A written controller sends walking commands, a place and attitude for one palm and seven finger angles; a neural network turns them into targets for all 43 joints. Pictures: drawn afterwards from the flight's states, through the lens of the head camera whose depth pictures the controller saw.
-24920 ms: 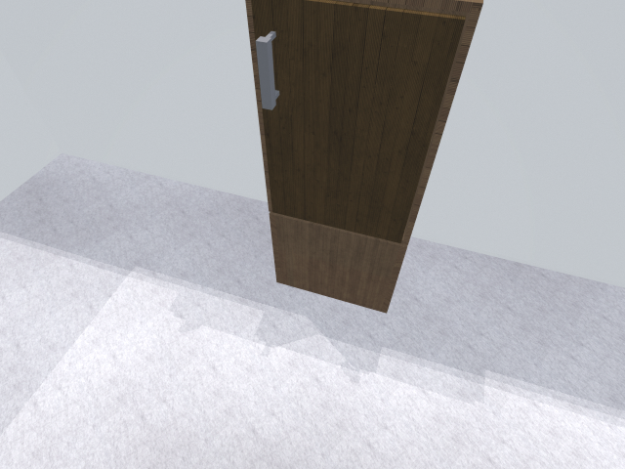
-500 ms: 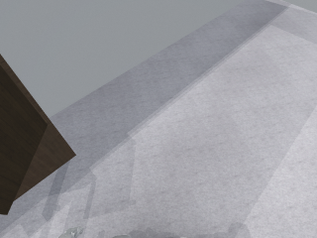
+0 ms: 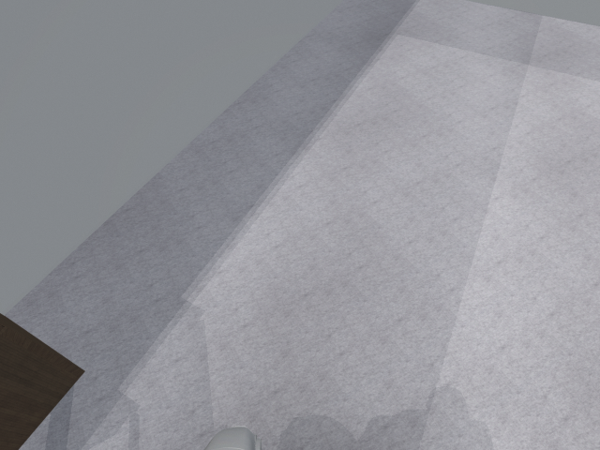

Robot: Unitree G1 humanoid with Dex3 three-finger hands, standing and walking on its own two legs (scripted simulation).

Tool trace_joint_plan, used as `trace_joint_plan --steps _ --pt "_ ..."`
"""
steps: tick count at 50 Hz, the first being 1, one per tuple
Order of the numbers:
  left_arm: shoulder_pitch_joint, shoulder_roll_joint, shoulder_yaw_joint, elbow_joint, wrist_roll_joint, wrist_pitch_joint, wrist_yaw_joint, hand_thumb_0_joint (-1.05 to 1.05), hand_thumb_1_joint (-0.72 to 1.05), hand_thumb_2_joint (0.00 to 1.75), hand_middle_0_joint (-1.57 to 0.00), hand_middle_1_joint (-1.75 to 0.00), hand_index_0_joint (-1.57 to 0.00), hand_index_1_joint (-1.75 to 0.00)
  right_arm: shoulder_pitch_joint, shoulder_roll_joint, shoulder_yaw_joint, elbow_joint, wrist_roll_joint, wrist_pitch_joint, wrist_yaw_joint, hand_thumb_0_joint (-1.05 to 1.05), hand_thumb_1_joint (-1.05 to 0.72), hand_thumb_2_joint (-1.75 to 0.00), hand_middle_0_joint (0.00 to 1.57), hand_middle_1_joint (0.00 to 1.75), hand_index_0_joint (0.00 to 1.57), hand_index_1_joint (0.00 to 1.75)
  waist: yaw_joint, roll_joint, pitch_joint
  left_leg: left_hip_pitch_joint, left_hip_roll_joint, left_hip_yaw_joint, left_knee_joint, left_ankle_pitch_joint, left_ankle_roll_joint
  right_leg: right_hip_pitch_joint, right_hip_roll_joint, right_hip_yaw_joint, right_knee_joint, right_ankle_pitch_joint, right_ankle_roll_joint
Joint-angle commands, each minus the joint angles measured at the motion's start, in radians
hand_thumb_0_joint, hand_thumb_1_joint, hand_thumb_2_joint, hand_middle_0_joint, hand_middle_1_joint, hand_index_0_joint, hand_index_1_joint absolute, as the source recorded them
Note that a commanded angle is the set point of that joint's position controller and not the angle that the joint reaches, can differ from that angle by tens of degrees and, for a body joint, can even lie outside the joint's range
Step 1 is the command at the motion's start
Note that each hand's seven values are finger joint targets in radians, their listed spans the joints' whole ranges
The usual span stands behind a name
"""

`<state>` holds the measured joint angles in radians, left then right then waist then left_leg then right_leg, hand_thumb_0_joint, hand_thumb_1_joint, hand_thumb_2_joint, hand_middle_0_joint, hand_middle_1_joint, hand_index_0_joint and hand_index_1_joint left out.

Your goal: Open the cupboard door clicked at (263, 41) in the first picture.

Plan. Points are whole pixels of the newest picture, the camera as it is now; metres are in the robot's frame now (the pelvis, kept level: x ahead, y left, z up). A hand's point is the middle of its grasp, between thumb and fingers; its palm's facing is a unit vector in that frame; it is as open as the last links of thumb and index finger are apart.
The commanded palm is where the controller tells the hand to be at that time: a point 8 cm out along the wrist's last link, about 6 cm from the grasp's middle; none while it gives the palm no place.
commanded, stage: walk to a spot facing it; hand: left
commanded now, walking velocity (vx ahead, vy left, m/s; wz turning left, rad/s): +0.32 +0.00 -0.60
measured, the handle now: out of the picture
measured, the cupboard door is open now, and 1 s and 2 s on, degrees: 42 42 42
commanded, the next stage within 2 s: turn to face it in 0.94 s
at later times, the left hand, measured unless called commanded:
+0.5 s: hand (255, 294) +0.39 +0.11 -0.16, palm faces -0.38 -0.90 -0.20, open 7.4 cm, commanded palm none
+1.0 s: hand (290, 275) +0.44 +0.05 -0.17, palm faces -0.34 -0.92 -0.20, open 7.2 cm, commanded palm none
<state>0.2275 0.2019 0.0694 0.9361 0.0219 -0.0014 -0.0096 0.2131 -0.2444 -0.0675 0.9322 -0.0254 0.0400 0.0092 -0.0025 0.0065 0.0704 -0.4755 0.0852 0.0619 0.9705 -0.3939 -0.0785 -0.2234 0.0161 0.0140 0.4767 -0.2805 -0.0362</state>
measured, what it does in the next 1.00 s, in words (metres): walks ahead, turning right: left foot, then right foot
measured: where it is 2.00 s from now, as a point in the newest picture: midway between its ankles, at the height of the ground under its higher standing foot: (377, 317)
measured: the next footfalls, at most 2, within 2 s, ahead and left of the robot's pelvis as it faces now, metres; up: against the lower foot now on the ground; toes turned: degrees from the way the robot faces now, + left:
left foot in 0.16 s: +0.14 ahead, +0.14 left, +0.00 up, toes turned -2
right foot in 0.56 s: +0.31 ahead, -0.18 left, +0.00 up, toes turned -27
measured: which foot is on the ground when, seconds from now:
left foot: up 0.00-0.14, down 0.16-0.56, up 0.58-1.00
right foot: down 0.00-0.16, up 0.18-0.54, down 0.56-1.00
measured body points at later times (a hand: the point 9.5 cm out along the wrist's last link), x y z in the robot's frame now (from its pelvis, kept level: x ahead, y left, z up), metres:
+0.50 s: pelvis +0.18 -0.02 -0.01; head +0.23 -0.03 +0.44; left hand +0.41 +0.16 -0.14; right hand +0.03 -0.21 -0.15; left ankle +0.10 +0.14 -0.74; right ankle +0.25 -0.16 -0.71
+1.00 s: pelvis +0.40 -0.13 +0.00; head +0.42 -0.14 +0.45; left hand +0.46 +0.10 -0.16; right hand +0.41 -0.38 -0.14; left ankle +0.54 -0.06 -0.72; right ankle +0.27 -0.16 -0.74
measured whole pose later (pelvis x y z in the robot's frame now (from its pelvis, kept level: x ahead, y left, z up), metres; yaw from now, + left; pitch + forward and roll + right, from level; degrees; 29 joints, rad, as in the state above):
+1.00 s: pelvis +0.40 -0.13 +0.00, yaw -26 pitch +1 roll +0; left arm 0.35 0.18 0.05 1.10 0.01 -0.07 0.00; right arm 0.10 -0.17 -0.04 0.98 -0.03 -0.03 0.02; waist 0.04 -0.01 0.04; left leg -0.48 0.08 0.09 0.64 -0.21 -0.04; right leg -0.02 0.06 -0.04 0.34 -0.33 -0.07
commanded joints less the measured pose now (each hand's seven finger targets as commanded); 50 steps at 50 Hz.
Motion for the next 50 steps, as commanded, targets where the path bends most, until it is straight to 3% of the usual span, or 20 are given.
trace_joint_plan --steps 1,4,6,7,8,9,12,15,19,23,25,26,27,28,29,32,35,46,48,50 --pt "0.04 0.21 0.057 -0.039 0.006 -0.028 0.0 0.0 0.9 0.9 -0.2 -0.3 -0.2 -0.3 -0.076 -0.048 -0.015 -0.116 0.005 -0.056 0.004 0.0 -0.9 -0.9 0.2 0.3 0.2 0.3 0.035 -0.153 -0.031 -0.025 -0.025 -0.001 -0.188 0.034 0.003 0.059 -0.223 0.296 -0.242 -0.12 -0.158" --pt "0.032 0.208 0.06 -0.031 0.004 -0.027 -0.007 0.0 0.9 0.9 -0.2 -0.3 -0.2 -0.3 -0.046 -0.048 -0.012 -0.116 0.009 -0.077 -0.004 0.0 -0.9 -0.9 0.2 0.3 0.2 0.3 0.013 -0.154 -0.038 0.122 -0.061 0.012 -0.356 0.06 0.014 0.01 -0.192 0.312 -0.183 -0.092 -0.142" --pt "-0.012 0.168 0.053 -0.046 -0.002 -0.026 -0.011 0.0 0.9 0.9 -0.2 -0.3 -0.2 -0.3 0.094 -0.095 -0.017 -0.063 0.008 -0.096 -0.023 0.0 -0.9 -0.9 0.2 0.3 0.2 0.3 -0.06 -0.048 -0.07 0.437 -0.039 0.002 -0.539 0.112 0.028 -0.185 -0.12 0.252 -0.047 -0.09 -0.083" --pt "-0.008 0.1 0.039 -0.063 -0.009 -0.025 -0.02 0.0 0.9 0.9 -0.2 -0.3 -0.2 -0.3 0.224 -0.189 -0.038 -0.028 -0.009 -0.107 -0.037 0.0 -0.9 -0.9 0.2 0.3 0.2 0.3 -0.12 0.184 -0.139 0.623 0.174 -0.268 -0.642 -0.096 0.097 -0.357 0.006 0.133 0.222 -0.159 -0.031" --pt "-0.036 0.066 0.028 -0.101 -0.011 -0.031 -0.026 0.0 0.9 0.9 -0.2 -0.3 -0.2 -0.3 0.35 -0.268 -0.049 -0.014 -0.025 -0.108 -0.046 0.0 -0.9 -0.9 0.2 0.3 0.2 0.3 -0.151 0.33 -0.171 0.685 0.434 -0.587 -0.758 -0.191 0.212 -0.518 0.065 -0.009 0.548 -0.345 0.012" --pt "-0.096 0.1 0.031 -0.12 0.001 -0.039 -0.032 0.0 0.9 0.9 -0.2 -0.3 -0.2 -0.3 0.324 -0.251 -0.041 -0.025 -0.019 -0.103 -0.044 0.0 -0.9 -0.9 0.2 0.3 0.2 0.3 -0.142 0.201 -0.104 0.592 0.479 -0.622 -0.767 -0.188 0.275 -0.57 -0.035 0.05 0.679 -0.296 0.002" --pt "-0.102 0.067 0.034 -0.078 0.014 -0.028 -0.052 0.0 0.9 0.9 -0.2 -0.3 -0.2 -0.3 0.183 -0.111 -0.002 -0.04 -0.013 -0.117 -0.041 0.0 -0.9 -0.9 0.2 0.3 0.2 0.3 -0.045 0.144 0.016 0.418 0.309 -0.264 -0.766 0.146 0.178 -0.551 -0.109 0.015 0.789 -0.046 0.033" --pt "-0.11 0.026 0.014 -0.079 0.011 -0.012 -0.062 0.0 0.9 0.9 -0.2 -0.3 -0.2 -0.3 0.227 -0.092 0.005 -0.003 -0.008 -0.129 -0.045 0.0 -0.9 -0.9 0.2 0.3 0.2 0.3 -0.037 0.143 -0.053 0.508 0.243 -0.024 -0.706 0.501 0.154 -0.523 -0.109 -0.041 0.64 0.003 0.047" --pt "-0.212 0.009 0.001 -0.1 0.01 -0.008 -0.062 0.0 0.9 0.9 -0.2 -0.3 -0.2 -0.3 0.274 -0.085 0.004 0.031 -0.011 -0.121 -0.037 0.0 -0.9 -0.9 0.2 0.3 0.2 0.3 -0.061 0.152 -0.013 0.469 0.233 0.089 -0.719 0.502 0.148 -0.428 -0.092 -0.11 0.375 0.072 0.033" --pt "-0.257 0.034 0.006 -0.109 0.009 -0.003 -0.058 0.0 0.9 0.9 -0.2 -0.3 -0.2 -0.3 0.275 -0.093 0.01 0.049 -0.016 -0.111 -0.035 0.0 -0.9 -0.9 0.2 0.3 0.2 0.3 -0.043 0.142 0.027 0.426 0.265 0.127 -0.706 0.584 0.151 -0.295 -0.062 -0.143 0.242 0.069 -0.004" --pt "-0.161 0.062 0.013 -0.083 0.008 -0.011 -0.05 0.0 0.9 0.9 -0.2 -0.3 -0.2 -0.3 0.255 -0.117 0.007 0.055 -0.013 -0.105 -0.033 0.0 -0.9 -0.9 0.2 0.3 0.2 0.3 0.016 0.13 -0.03 0.421 0.263 0.156 -0.554 0.811 0.137 -0.117 -0.014 -0.175 0.196 0.024 -0.038" --pt "-0.014 0.09 0.024 -0.037 0.009 -0.021 -0.043 0.0 0.9 0.9 -0.2 -0.3 -0.2 -0.3 0.219 -0.129 0.008 0.05 -0.006 -0.104 -0.032 0.0 -0.9 -0.9 0.2 0.3 0.2 0.3 0.096 0.082 -0.094 0.347 0.229 0.184 -0.369 0.881 0.109 0.105 0.018 -0.189 0.137 0.059 -0.06" --pt "0.179 0.17 0.048 0.021 0.013 -0.035 -0.031 0.0 0.9 0.9 -0.2 -0.3 -0.2 -0.3 0.187 -0.116 0.013 0.035 0.01 -0.107 -0.019 0.0 -0.9 -0.9 0.2 0.3 0.2 0.3 0.185 -0.029 -0.213 0.157 0.163 0.219 -0.102 0.727 0.07 0.413 -0.077 -0.071 0.081 0.027 -0.103" --pt "0.306 0.298 0.082 0.046 0.007 -0.04 -0.012 0.0 0.9 0.9 -0.2 -0.3 -0.2 -0.3 0.208 -0.035 0.024 -0.003 0.032 -0.111 -0.019 0.0 -0.9 -0.9 0.2 0.3 0.2 0.3 0.204 -0.29 -0.355 -0.161 -0.029 0.197 0.296 -0.16 0.012 0.654 -0.422 0.484 -0.063 0.046 -0.243" --pt "0.25 0.325 0.08 0.037 -0.018 -0.031 0.003 0.0 0.9 0.9 -0.2 -0.3 -0.2 -0.3 0.121 -0.06 0.014 -0.027 0.029 -0.104 -0.024 0.0 -0.9 -0.9 0.2 0.3 0.2 0.3 0.181 -0.197 -0.264 -0.255 0.003 0.012 0.446 -0.218 0.039 0.512 -0.491 0.607 -0.192 0.015 -0.281" --pt "0.0 0.156 0.024 -0.024 -0.015 -0.04 0.011 0.0 0.9 0.9 -0.2 -0.3 -0.2 -0.3 0.116 -0.035 0.005 0.025 0.003 -0.083 -0.02 0.0 -0.9 -0.9 0.2 0.3 0.2 0.3 0.031 -0.119 -0.043 -0.135 0.108 -0.057 0.32 0.053 0.034 0.047 -0.339 0.264 -0.27 -0.042 -0.162" --pt "-0.037 0.117 0.017 -0.016 -0.003 -0.06 0.011 0.0 0.9 0.9 -0.2 -0.3 -0.2 -0.3 0.227 0.01 0.011 0.075 -0.007 -0.056 -0.011 0.0 -0.9 -0.9 0.2 0.3 0.2 0.3 -0.046 -0.107 -0.069 -0.025 0.086 -0.019 0.12 0.098 0.022 -0.039 -0.253 0.113 -0.292 0.038 -0.15" --pt "0.155 0.102 0.008 0.115 -0.008 -0.086 0.01 0.0 0.9 0.9 -0.2 -0.3 -0.2 -0.3 -0.124 0.022 0.01 -0.019 0.004 -0.087 0.013 0.0 -0.9 -0.9 0.2 0.3 0.2 0.3 0.038 -0.099 -0.011 -0.08 0.014 0.017 -0.29 0.182 0.037 0.208 -0.255 0.136 -0.237 0.399 -0.149" --pt "0.165 0.101 0.005 0.131 -0.007 -0.083 0.015 0.0 0.9 0.9 -0.2 -0.3 -0.2 -0.3 -0.131 0.012 0.009 -0.014 0.004 -0.09 0.01 0.0 -0.9 -0.9 0.2 0.3 0.2 0.3 0.022 -0.114 0.003 -0.017 -0.006 0.028 -0.346 0.18 0.052 0.21 -0.254 0.13 -0.197 0.478 -0.134" --pt "0.143 0.103 0.007 0.133 -0.01 -0.082 0.02 0.0 0.9 0.9 -0.2 -0.3 -0.2 -0.3 0.012 -0.014 0.003 0.04 -0.002 -0.101 -0.006 0.0 -0.9 -0.9 0.2 0.3 0.2 0.3 -0.056 -0.058 -0.055 0.239 -0.052 0.061 -0.489 0.241 0.073 0.146 -0.198 0.071 -0.006 0.637 -0.092"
